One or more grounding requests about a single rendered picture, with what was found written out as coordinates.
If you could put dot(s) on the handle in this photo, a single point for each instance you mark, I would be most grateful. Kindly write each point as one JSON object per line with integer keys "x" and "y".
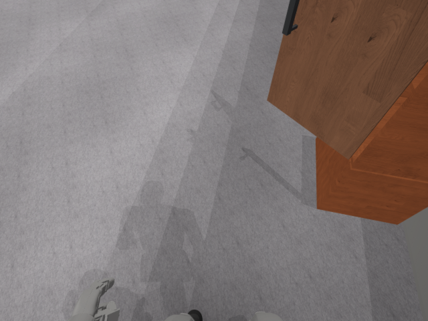
{"x": 291, "y": 13}

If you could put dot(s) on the cupboard door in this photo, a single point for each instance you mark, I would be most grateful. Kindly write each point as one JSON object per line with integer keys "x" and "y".
{"x": 347, "y": 63}

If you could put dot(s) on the robot left hand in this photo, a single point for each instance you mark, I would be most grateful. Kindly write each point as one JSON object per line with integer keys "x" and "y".
{"x": 88, "y": 302}

